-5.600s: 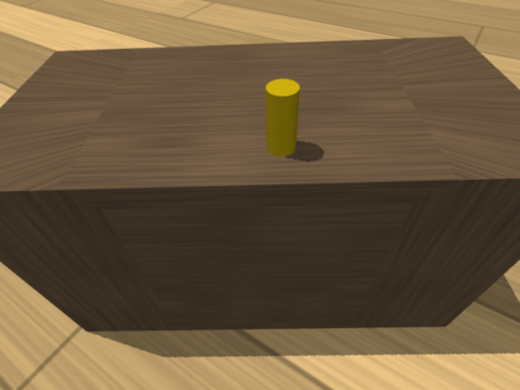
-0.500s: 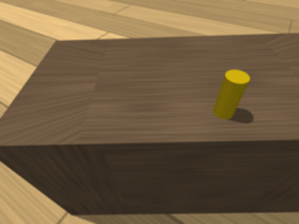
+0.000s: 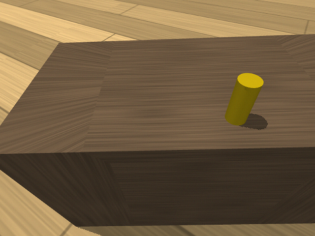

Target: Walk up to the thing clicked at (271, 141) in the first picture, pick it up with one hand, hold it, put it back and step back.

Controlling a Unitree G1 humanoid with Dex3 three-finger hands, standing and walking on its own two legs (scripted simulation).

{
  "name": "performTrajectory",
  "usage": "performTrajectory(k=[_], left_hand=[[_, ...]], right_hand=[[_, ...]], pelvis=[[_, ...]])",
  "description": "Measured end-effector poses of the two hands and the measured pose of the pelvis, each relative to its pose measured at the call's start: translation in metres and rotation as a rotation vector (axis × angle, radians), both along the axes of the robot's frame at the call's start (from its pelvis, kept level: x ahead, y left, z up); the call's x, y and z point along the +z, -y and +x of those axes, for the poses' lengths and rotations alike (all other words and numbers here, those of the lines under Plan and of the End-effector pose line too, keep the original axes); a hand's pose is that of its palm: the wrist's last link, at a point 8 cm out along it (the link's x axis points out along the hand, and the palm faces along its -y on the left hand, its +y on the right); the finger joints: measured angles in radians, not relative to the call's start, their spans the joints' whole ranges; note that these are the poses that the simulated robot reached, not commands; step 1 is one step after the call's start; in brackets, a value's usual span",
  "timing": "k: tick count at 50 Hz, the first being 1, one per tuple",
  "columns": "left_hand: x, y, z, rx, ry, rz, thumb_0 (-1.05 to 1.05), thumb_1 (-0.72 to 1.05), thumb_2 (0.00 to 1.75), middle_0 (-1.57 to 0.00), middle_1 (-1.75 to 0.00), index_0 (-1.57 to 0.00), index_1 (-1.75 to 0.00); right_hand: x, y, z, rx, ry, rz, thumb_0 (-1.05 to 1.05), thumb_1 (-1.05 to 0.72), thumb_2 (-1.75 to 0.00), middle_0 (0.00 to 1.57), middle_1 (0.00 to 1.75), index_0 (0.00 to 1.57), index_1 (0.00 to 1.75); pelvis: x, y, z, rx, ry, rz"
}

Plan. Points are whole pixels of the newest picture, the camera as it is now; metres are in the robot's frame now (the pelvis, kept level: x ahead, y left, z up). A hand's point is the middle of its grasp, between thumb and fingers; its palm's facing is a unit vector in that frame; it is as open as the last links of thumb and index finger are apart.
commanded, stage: stand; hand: right
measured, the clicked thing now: (242, 100) +0.47 -0.21 +0.09
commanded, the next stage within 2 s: rise first in 0.22 s
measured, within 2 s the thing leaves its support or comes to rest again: neither
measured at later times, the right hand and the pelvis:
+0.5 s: hand out of the picture +0.14 -0.24 -0.14, palm faces +0.14 +0.94 -0.32, open 9.5 cm; pelvis -0.02 +0.00 -0.01, yaw +0 degrees
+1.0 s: hand (280, 210) +0.20 -0.25 -0.01, palm faces +0.28 +0.89 -0.36, open 17.0 cm; pelvis +0.01 +0.01 -0.01, yaw +0 degrees
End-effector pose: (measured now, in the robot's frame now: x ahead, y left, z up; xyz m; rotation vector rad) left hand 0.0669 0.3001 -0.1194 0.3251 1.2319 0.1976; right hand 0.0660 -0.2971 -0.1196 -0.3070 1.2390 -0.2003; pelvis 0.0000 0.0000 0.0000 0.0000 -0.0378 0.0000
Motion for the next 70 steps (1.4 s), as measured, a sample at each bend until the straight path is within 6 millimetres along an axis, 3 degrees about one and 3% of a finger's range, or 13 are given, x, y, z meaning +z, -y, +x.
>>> performTrajectory(k=[18, 25, 29, 34, 39, 46, 55, 70], left_hand=[[0.0, 0.002, -0.002, 0.016, 0.012, -0.007, 0.0, 0.89, 0.89, -0.19, -0.3, -0.19, -0.29], [0.007, 0.016, 0.056, 0.06, 0.286, -0.025, 0.01, 0.66, 0.65, -0.1, -0.16, -0.1, -0.16], [0.014, 0.018, 0.075, 0.073, 0.365, -0.027, 0.0, 0.45, 0.44, -0.08, -0.11, -0.07, -0.1], [0.019, 0.022, 0.072, 0.078, 0.391, -0.04, 0.0, 0.18, 0.24, -0.06, -0.08, -0.07, -0.06], [0.016, 0.034, 0.072, 0.07, 0.398, -0.066, 0.0, -0.1, 0.13, -0.07, -0.06, -0.07, -0.06], [0.031, 0.047, 0.092, 0.011, 0.509, -0.09, 0.0, -0.38, 0.06, -0.07, -0.06, -0.07, -0.06], [0.03, 0.04, 0.09, 0.024, 0.519, -0.103, -0.01, -0.5, 0.03, -0.07, -0.06, -0.07, -0.05], [0.032, 0.035, 0.086, 0.026, 0.53, -0.097, -0.01, -0.55, 0.03, -0.06, -0.05, -0.05, -0.05]], right_hand=[[-0.001, 0.001, -0.003, -0.01, 0.006, 0.001, 0.01, -0.9, -0.89, 0.2, 0.29, 0.2, 0.29], [0.011, -0.01, 0.058, -0.058, 0.295, -0.003, 0.01, -0.67, -0.65, 0.12, 0.15, 0.12, 0.15], [0.027, -0.008, 0.082, -0.065, 0.406, -0.02, 0.01, -0.46, -0.45, 0.1, 0.1, 0.09, 0.1], [0.048, -0.003, 0.083, -0.063, 0.478, -0.05, 0.01, -0.19, -0.27, 0.08, 0.06, 0.07, 0.06], [0.067, -0.003, 0.086, -0.043, 0.546, -0.081, 0.01, 0.07, -0.16, 0.06, 0.05, 0.06, 0.05], [0.112, -0.008, 0.099, -0.002, 0.741, -0.119, 0.0, 0.34, -0.09, 0.05, 0.05, 0.06, 0.05], [0.166, -0.004, 0.097, 0.038, 0.927, -0.182, 0.0, 0.51, -0.05, 0.05, 0.05, 0.05, 0.05], [0.223, -0.009, 0.087, 0.133, 1.14, -0.264, -0.01, 0.56, -0.03, 0.05, 0.05, 0.06, 0.05]], pelvis=[[-0.001, 0.0, -0.002, 0.0, -0.009, 0.001], [-0.008, -0.001, -0.016, 0.006, -0.057, -0.002], [-0.009, -0.002, -0.012, 0.008, -0.082, -0.002], [-0.007, -0.003, -0.001, 0.011, -0.081, -0.001], [-0.007, -0.004, 0.003, 0.011, -0.063, -0.001], [-0.006, -0.005, 0.008, 0.008, -0.035, -0.003], [-0.006, -0.006, 0.011, 0.003, -0.011, -0.004], [-0.006, -0.008, 0.004, -0.005, 0.011, -0.006]])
